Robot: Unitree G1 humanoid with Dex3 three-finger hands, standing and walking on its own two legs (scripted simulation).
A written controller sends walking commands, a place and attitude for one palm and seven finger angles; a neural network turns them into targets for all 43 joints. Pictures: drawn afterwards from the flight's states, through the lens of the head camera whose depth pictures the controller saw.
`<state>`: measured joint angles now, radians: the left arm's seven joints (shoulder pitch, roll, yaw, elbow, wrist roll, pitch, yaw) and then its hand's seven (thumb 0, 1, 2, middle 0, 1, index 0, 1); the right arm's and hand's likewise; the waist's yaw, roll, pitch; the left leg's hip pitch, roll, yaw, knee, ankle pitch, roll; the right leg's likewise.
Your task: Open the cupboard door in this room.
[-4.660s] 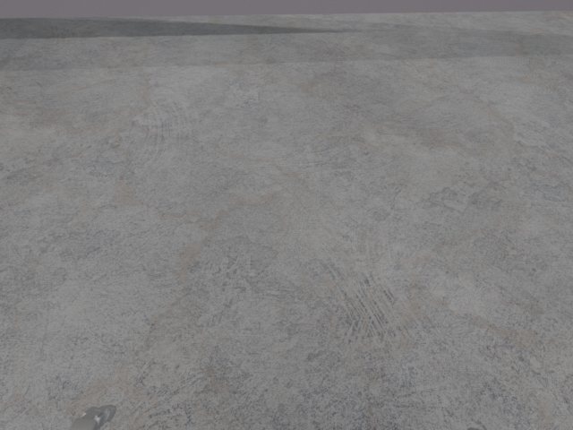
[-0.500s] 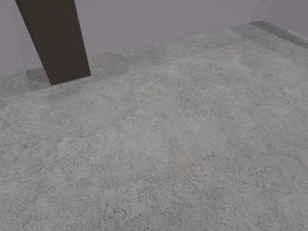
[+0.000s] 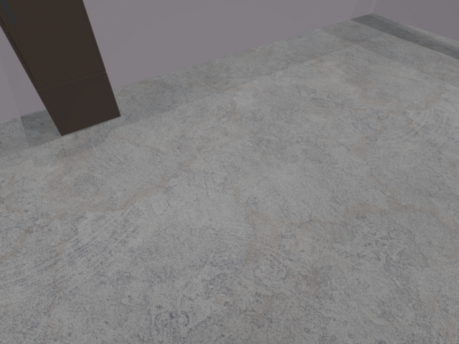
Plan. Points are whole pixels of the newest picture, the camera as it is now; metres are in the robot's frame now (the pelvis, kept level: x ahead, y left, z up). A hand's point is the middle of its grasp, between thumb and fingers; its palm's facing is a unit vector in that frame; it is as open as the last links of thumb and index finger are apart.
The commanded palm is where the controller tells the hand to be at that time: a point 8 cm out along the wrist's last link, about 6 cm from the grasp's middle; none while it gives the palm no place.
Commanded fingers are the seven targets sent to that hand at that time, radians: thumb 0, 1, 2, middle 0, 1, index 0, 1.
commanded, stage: stand and wait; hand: left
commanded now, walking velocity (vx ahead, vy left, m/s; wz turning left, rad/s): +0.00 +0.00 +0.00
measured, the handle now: (6, 6) +1.48 +1.16 +0.03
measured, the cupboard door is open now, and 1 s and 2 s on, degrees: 0 0 0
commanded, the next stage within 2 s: turn or walk to find it in 1.36 s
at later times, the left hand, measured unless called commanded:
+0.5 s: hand out of the picture -0.03 +0.14 -0.18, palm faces +0.05 -0.99 -0.16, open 7.3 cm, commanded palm none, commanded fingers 0.00 0.90 0.90 -0.20 -0.30 -0.20 -0.30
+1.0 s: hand out of the picture +0.00 +0.18 -0.17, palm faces +0.02 -0.97 -0.24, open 7.4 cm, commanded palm none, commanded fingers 0.00 0.90 0.90 -0.20 -0.30 -0.20 -0.30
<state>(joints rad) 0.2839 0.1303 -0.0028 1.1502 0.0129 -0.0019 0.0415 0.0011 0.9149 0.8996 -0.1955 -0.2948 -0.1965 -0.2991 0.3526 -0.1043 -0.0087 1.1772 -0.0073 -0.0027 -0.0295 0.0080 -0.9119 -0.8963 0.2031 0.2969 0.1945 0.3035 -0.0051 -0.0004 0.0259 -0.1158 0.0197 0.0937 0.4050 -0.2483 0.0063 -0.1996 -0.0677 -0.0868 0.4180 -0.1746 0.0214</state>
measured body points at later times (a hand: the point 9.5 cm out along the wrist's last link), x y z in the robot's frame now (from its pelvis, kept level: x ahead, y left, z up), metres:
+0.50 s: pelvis +0.00 -0.02 +0.00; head -0.01 -0.02 +0.45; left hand -0.03 +0.19 -0.16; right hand -0.02 -0.23 -0.16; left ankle -0.02 +0.11 -0.74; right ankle +0.03 -0.13 -0.74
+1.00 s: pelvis -0.01 -0.02 +0.00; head -0.01 -0.02 +0.45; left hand +0.00 +0.23 -0.15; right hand -0.02 -0.26 -0.16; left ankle -0.02 +0.11 -0.74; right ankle +0.03 -0.13 -0.74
